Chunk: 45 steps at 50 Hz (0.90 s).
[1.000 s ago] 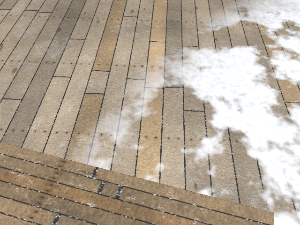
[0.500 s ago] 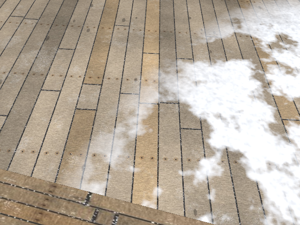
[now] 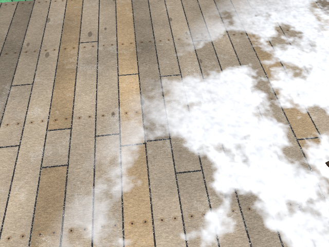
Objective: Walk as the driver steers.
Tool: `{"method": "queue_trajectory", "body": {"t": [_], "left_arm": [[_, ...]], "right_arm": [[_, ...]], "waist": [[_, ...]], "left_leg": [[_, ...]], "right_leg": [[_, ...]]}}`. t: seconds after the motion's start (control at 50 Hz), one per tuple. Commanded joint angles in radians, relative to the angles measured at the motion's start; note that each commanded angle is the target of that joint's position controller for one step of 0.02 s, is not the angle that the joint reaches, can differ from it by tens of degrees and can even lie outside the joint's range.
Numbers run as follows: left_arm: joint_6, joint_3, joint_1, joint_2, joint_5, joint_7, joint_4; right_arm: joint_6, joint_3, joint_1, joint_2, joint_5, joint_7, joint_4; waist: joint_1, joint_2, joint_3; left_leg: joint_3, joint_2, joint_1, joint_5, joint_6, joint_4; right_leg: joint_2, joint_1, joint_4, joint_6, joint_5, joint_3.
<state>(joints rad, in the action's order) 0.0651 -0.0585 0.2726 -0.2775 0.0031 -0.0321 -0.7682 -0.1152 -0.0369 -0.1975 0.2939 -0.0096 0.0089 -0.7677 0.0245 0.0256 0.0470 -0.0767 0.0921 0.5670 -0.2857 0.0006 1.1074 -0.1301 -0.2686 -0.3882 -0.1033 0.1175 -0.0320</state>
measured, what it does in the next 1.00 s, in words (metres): walks ahead, turning right: left foot, then right foot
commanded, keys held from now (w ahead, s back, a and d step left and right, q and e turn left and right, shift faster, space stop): w+e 0.42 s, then e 0.54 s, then no key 0.04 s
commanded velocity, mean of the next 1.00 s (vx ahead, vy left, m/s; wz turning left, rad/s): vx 0.32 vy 0.00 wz -0.57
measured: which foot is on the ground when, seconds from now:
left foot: up 0.00-0.26, down 0.28-0.74, up 0.76-1.00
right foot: down 0.00-0.30, up 0.32-0.72, down 0.74-1.00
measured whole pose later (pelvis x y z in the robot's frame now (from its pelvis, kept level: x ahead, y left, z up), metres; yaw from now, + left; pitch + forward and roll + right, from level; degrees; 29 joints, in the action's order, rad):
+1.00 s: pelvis +0.43 -0.04 -0.01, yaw -35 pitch +3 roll +1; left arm -0.02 -0.07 0.18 -0.31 0.00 0.01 -0.59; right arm -0.01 -0.04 -0.08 0.31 -0.01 0.02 -0.73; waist 0.02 0.01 0.07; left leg -0.09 0.01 0.56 -0.40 0.07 0.96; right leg -0.10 -0.42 -0.46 -0.07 0.08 -0.10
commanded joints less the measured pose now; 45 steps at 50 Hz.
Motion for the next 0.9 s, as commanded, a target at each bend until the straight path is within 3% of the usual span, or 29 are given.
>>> {"method": "queue_trajectory", "body": {"t": [0.02,0.1,0.16,0.22,0.26,0.28,0.3,0.32,0.34,0.36,0.38,0.4,0.42,0.46,0.52,0.6,0.66,0.7,0.72,0.74,0.76,0.78,0.8,0.82,0.84,0.86,0.9], "left_arm": [[0.024,-0.038,-0.054,-0.152,0.006,0.019,0.087],[0.009,-0.047,0.031,-0.174,0.021,0.038,0.066],[-0.003,-0.049,0.086,-0.172,0.030,0.043,0.047],[-0.017,-0.049,0.100,-0.164,0.025,0.050,0.046],[-0.025,-0.045,0.080,-0.149,0.019,0.050,0.055],[-0.022,-0.027,0.076,-0.102,0.013,0.044,0.066],[-0.014,-0.007,0.156,-0.035,0.018,0.040,0.088],[-0.007,0.002,0.215,-0.052,0.033,0.041,0.109],[-0.010,-0.021,0.160,-0.152,0.041,0.043,0.093],[-0.017,-0.030,0.070,-0.174,0.032,0.043,0.108],[-0.019,-0.030,0.027,-0.160,0.022,0.042,0.122],[-0.023,-0.034,0.010,-0.144,0.017,0.038,0.130],[-0.028,-0.032,0.020,-0.122,0.024,0.033,0.135],[-0.042,-0.028,0.011,-0.086,0.025,0.032,0.147],[-0.049,-0.020,-0.020,-0.061,0.009,0.031,0.176],[-0.043,-0.015,-0.110,-0.049,0.008,0.000,0.199],[-0.048,-0.031,-0.148,-0.083,0.007,-0.023,0.231],[-0.052,-0.052,-0.097,-0.120,0.001,-0.026,0.231],[-0.051,-0.070,-0.007,-0.149,0.000,-0.022,0.209],[-0.052,-0.094,0.084,-0.209,-0.001,-0.002,0.191],[-0.059,-0.105,0.082,-0.310,-0.002,0.024,0.213],[-0.049,-0.089,0.057,-0.294,-0.019,0.018,0.259],[-0.045,-0.076,0.014,-0.231,-0.010,0.010,0.272],[-0.044,-0.065,-0.031,-0.201,0.005,0.012,0.264],[-0.048,-0.060,-0.058,-0.182,0.013,0.017,0.261],[-0.055,-0.056,-0.089,-0.175,0.012,0.023,0.263],[-0.063,-0.059,-0.122,-0.185,-0.009,0.030,0.269]], "right_arm": [[0.012,-0.023,-0.033,0.083,-0.014,0.011,0.067],[-0.002,-0.008,0.144,0.044,-0.009,0.003,0.121],[-0.009,-0.013,0.213,0.064,0.012,-0.009,0.150],[-0.021,-0.028,0.213,0.106,0.017,-0.021,0.160],[-0.030,-0.045,0.105,0.133,0.018,-0.017,0.135],[-0.035,-0.060,-0.012,0.170,0.002,-0.010,0.121],[-0.031,-0.081,-0.146,0.252,-0.019,0.000,0.110],[-0.012,-0.087,-0.208,0.244,0.004,-0.010,0.073],[-0.005,-0.063,-0.161,0.151,0.013,-0.010,0.094],[0.004,-0.053,-0.116,0.116,0.010,-0.006,0.101],[0.009,-0.044,-0.071,0.098,0.003,-0.006,0.099],[0.010,-0.037,-0.045,0.077,-0.003,-0.005,0.093],[0.008,-0.037,-0.032,0.078,-0.007,-0.005,0.086],[0.001,-0.041,-0.008,0.079,-0.002,-0.008,0.075],[0.007,-0.058,0.015,0.127,0.002,-0.002,0.055],[0.036,-0.063,0.017,0.153,0.016,0.016,0.030],[0.050,-0.073,0.009,0.182,0.038,0.020,0.016],[0.059,-0.082,0.024,0.201,0.053,0.023,0.019],[0.064,-0.080,0.030,0.189,0.057,0.024,0.022],[0.063,-0.068,-0.019,0.156,0.038,0.019,0.022],[0.060,-0.035,-0.098,0.053,-0.034,0.007,0.053],[0.055,-0.025,-0.133,0.097,-0.017,-0.007,0.058],[0.059,-0.044,-0.047,0.167,0.014,-0.012,0.061],[0.066,-0.040,0.004,0.159,0.019,-0.008,0.078],[0.074,-0.039,0.020,0.146,0.006,0.005,0.069],[0.085,-0.042,0.024,0.152,0.000,0.014,0.074],[0.100,-0.039,0.000,0.133,0.001,0.015,0.067]], "waist": [[-0.045,-0.068,-0.026],[0.030,-0.071,-0.028],[0.054,-0.092,-0.035],[0.034,-0.117,-0.048],[-0.029,-0.141,-0.084],[-0.088,-0.109,-0.188],[-0.099,0.080,-0.350],[-0.083,0.315,-0.412],[-0.104,0.169,-0.279],[-0.111,0.086,-0.167],[-0.093,0.046,-0.092],[-0.071,0.054,-0.051],[-0.052,0.090,-0.034],[-0.034,0.088,-0.007],[-0.019,0.069,-0.029],[-0.051,0.066,-0.062],[-0.047,0.067,-0.071],[-0.009,0.070,-0.099],[0.040,0.041,-0.138],[0.075,-0.051,-0.192],[-0.006,-0.328,-0.271],[0.008,-0.301,-0.480],[0.046,-0.152,-0.428],[0.025,-0.104,-0.313],[0.005,-0.037,-0.249],[-0.022,-0.047,-0.207],[-0.053,-0.096,-0.187]], "left_leg": [[0.005,0.025,0.032,0.115,0.049,-0.136],[0.025,-0.047,-0.058,0.399,0.063,-0.474],[0.002,-0.076,-0.086,0.414,0.062,-0.568],[-0.028,-0.084,-0.105,0.293,0.034,-0.635],[-0.002,-0.086,-0.257,0.230,-0.012,-0.687],[-0.059,-0.005,-0.470,0.211,-0.065,-0.674],[-0.356,0.219,-0.846,0.114,-0.186,-0.671],[-0.707,0.355,-0.965,-0.132,-0.273,-0.763],[-0.637,0.322,-0.862,-0.257,-0.233,-0.795],[-0.480,0.277,-0.739,-0.176,-0.191,-0.806],[-0.364,0.230,-0.622,-0.049,-0.178,-0.834],[-0.278,0.194,-0.545,0.035,-0.168,-0.864],[-0.215,0.174,-0.485,0.084,-0.166,-0.892],[-0.095,0.158,-0.426,0.346,-0.183,-0.908],[0.047,0.155,-0.433,0.668,-0.192,-0.885],[0.177,0.124,-0.447,0.663,-0.155,-0.858],[0.186,0.159,-0.515,0.662,-0.134,-0.787],[0.198,0.161,-0.535,0.765,-0.113,-0.658],[0.225,0.127,-0.512,0.761,-0.086,-0.513],[0.249,0.057,-0.394,0.593,-0.030,-0.295],[0.256,-0.074,-0.060,-0.286,0.043,0.055],[0.030,-0.158,0.073,-0.452,0.058,0.285],[-0.033,-0.106,0.113,-0.348,0.047,0.298],[-0.020,-0.079,0.135,-0.263,0.041,0.240],[-0.022,-0.050,0.121,-0.210,0.044,0.169],[-0.025,-0.039,0.066,-0.179,0.046,0.098],[-0.001,-0.063,-0.028,-0.150,0.055,-0.002]], "right_leg": [[0.256,-0.057,0.225,-0.200,-0.095,-0.268],[0.189,-0.078,0.186,-0.125,-0.043,-0.213],[0.216,-0.005,0.136,-0.111,0.018,-0.281],[0.255,0.117,0.030,-0.093,0.013,-0.380],[0.234,0.121,-0.069,-0.062,-0.053,-0.396],[0.181,0.061,-0.248,-0.030,-0.054,-0.346],[0.056,-0.211,-0.576,0.041,0.161,-0.208],[0.045,-0.452,-0.806,0.068,0.488,-0.141],[0.114,-0.531,-0.903,0.079,0.416,-0.161],[0.146,-0.541,-0.918,0.088,0.330,-0.122],[0.174,-0.518,-0.881,0.095,0.264,-0.108],[0.202,-0.489,-0.840,0.096,0.222,-0.105],[0.222,-0.447,-0.819,0.099,0.200,-0.092],[0.222,-0.423,-0.769,0.118,0.192,-0.063],[0.218,-0.405,-0.603,0.143,0.097,-0.027],[0.188,-0.275,-0.342,0.122,-0.133,0.036],[0.174,-0.241,-0.251,0.083,-0.082,0.047],[0.133,-0.158,-0.196,0.043,-0.009,0.078],[0.097,-0.035,-0.117,0.014,-0.066,0.094],[0.116,0.157,-0.060,-0.033,-0.310,0.029],[0.382,0.431,-0.158,-0.169,-0.829,-0.330],[0.531,0.537,-0.064,-0.345,-0.630,-0.664],[0.471,0.476,-0.024,-0.298,-0.492,-0.562],[0.416,0.365,-0.013,-0.239,-0.394,-0.460],[0.375,0.261,0.006,-0.196,-0.317,-0.412],[0.346,0.153,0.029,-0.177,-0.281,-0.380],[0.306,0.038,0.053,-0.166,-0.292,-0.345]]}}
Velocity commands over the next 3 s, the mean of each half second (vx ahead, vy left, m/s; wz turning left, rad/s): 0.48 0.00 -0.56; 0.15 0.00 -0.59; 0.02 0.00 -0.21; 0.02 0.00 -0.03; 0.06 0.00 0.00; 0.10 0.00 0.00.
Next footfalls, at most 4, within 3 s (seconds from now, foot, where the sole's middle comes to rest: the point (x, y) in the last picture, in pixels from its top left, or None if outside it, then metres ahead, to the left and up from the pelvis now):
0.28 left None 0.36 0.14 -0.78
0.74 right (220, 241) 0.49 -0.16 -0.78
1.18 left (169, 216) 0.59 0.04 -0.78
1.44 right None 0.40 -0.15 -0.78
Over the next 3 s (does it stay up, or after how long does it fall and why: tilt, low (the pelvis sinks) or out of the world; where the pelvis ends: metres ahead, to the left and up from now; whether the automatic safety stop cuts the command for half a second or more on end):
stays up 0.49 -0.05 -0.01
